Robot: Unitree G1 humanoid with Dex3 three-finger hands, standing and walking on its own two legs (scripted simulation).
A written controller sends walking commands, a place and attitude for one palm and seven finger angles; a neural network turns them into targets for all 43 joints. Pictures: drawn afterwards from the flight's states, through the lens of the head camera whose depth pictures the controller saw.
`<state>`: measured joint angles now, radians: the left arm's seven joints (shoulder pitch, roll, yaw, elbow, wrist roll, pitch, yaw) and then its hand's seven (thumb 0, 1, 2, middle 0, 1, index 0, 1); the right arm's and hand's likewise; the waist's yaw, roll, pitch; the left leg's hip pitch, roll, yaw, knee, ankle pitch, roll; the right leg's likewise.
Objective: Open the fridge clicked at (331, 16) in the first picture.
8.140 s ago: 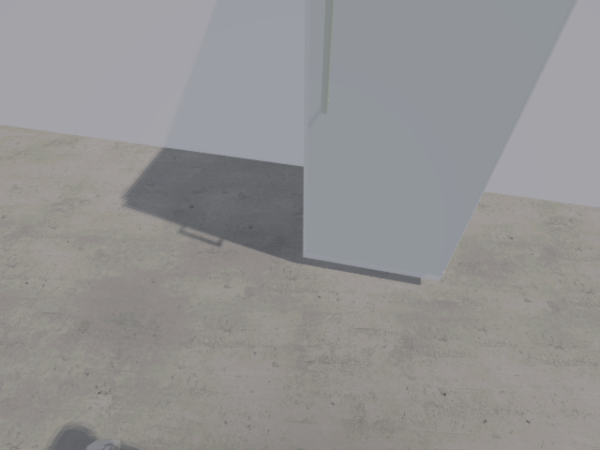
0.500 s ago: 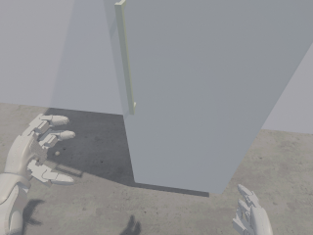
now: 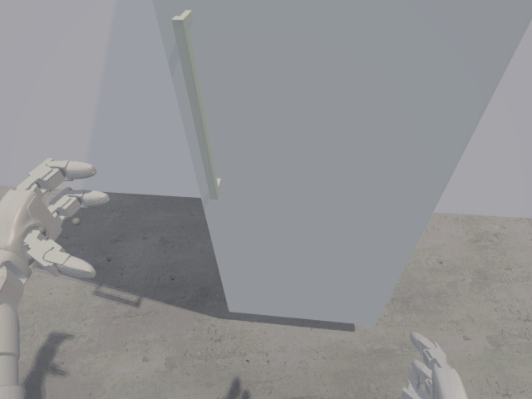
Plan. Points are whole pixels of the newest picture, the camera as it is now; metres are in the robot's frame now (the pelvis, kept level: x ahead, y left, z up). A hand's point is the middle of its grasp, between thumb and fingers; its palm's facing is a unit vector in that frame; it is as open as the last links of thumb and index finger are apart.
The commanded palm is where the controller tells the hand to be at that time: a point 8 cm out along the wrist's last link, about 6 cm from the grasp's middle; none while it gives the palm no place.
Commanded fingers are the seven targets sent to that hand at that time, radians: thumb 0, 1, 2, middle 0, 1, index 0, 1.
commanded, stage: raise the hand to about handle height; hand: left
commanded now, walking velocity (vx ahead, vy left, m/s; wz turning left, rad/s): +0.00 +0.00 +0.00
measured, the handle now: (203, 121) +0.53 +0.17 +0.16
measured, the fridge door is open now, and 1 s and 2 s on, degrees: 0 0 0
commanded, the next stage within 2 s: move the hooked fingers beside the handle in 0.32 s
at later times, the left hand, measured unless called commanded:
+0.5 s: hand (73, 225) +0.27 +0.28 +0.17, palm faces +0.06 -1.00 -0.05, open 14.0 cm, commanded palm +0.25 +0.32 +0.17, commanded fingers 0.00 -0.50 0.30 -0.30 -1.20 -0.30 -1.20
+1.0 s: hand (109, 193) +0.34 +0.26 +0.16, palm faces +0.02 -1.00 -0.02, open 14.0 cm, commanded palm +0.32 +0.31 +0.16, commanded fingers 0.00 -0.50 0.30 -0.30 -1.20 -0.30 -1.20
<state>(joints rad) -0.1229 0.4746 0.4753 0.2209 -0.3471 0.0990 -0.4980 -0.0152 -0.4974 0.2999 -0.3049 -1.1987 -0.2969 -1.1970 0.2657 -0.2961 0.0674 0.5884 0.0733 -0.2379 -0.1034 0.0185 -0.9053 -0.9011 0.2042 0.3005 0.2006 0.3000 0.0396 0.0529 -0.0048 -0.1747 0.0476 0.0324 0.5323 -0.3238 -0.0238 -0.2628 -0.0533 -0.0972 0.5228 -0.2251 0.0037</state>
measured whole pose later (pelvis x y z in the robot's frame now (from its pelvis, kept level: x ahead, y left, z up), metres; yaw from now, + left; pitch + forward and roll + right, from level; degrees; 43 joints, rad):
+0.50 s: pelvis +0.00 +0.00 +0.00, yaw +0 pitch -3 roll +0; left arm -0.12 0.45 0.46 0.22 -0.34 0.09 -0.48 -0.02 -0.50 0.30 -0.31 -1.20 -0.30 -1.20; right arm 0.25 -0.27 0.08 0.59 0.07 -0.24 -0.11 0.02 -0.91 -0.90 0.20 0.30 0.20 0.30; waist 0.05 0.05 0.00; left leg -0.15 0.05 0.03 0.51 -0.31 -0.02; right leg -0.24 -0.05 -0.10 0.50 -0.21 0.00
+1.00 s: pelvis +0.00 +0.00 +0.00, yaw -1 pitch +0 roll +0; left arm -0.35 0.46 0.42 0.45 -0.29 0.05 -0.44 -0.02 -0.50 0.30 -0.31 -1.20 -0.30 -1.20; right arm 0.28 -0.29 0.07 0.60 0.07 -0.20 -0.12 0.02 -0.91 -0.90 0.20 0.30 0.20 0.30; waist 0.02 0.04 0.00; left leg -0.20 0.04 0.05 0.51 -0.31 -0.02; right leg -0.29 -0.06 -0.08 0.51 -0.21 0.01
